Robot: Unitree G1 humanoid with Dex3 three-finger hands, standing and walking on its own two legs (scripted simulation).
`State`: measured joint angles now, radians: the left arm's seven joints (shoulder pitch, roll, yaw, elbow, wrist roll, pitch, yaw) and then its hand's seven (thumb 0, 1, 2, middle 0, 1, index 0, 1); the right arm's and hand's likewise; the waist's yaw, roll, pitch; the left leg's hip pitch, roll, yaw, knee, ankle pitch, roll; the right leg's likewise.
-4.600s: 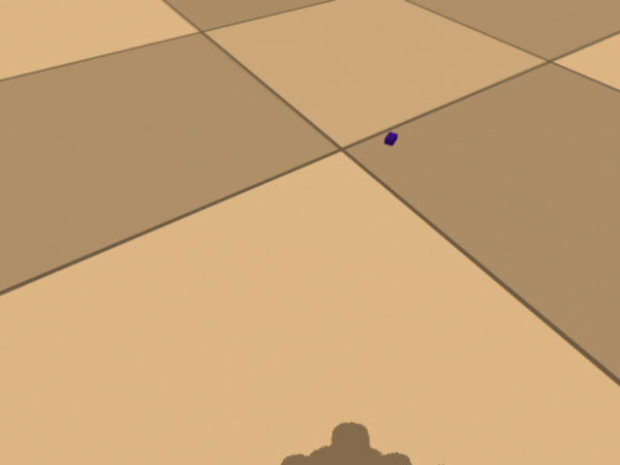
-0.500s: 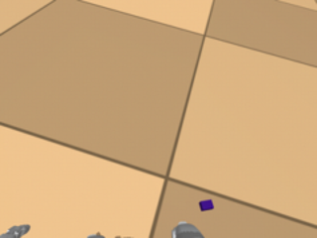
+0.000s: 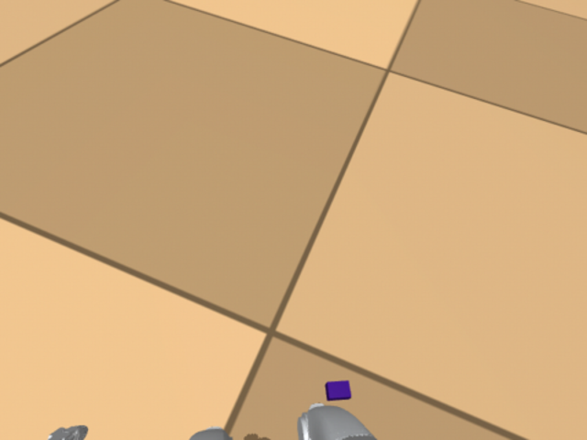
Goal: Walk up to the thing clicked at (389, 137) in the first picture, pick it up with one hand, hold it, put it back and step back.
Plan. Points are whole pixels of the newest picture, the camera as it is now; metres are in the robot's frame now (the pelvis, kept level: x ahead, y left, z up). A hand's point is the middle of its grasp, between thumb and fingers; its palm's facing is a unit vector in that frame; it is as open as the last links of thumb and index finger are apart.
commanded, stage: walk up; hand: left
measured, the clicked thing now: (337, 390) +0.35 -0.22 -0.73
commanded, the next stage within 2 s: none
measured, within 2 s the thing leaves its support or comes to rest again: neither
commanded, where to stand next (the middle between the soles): +0.01 -0.51 m, yaw +5 degrees
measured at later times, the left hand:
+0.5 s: hand out of the picture +0.06 +0.03 -0.14, palm faces -0.07 -0.93 -0.36, open 7.4 cm
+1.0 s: hand out of the picture +0.03 -0.18 -0.17, palm faces -0.07 -0.92 -0.40, open 7.4 cm
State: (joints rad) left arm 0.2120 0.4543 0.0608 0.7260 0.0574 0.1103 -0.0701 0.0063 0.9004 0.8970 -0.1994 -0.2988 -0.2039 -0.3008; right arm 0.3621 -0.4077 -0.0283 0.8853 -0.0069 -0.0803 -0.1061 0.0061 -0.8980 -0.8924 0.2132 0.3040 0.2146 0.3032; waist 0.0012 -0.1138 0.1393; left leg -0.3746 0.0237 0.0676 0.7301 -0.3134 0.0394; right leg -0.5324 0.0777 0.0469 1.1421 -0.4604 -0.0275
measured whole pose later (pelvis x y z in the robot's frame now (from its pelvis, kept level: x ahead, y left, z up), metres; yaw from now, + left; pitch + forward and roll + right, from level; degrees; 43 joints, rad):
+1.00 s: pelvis -0.09 -0.48 -0.04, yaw +0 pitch -3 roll -1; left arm 0.18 0.49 0.13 0.72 0.06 0.09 -0.09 0.00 0.90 0.90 -0.20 -0.30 -0.20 -0.30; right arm 0.32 -0.56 -0.10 0.85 -0.04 -0.04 -0.11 0.01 -0.90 -0.89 0.21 0.30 0.21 0.30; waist 0.00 -0.05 0.16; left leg -0.58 0.24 -0.14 1.00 -0.45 0.03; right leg -0.49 -0.04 0.04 1.02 -0.48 0.05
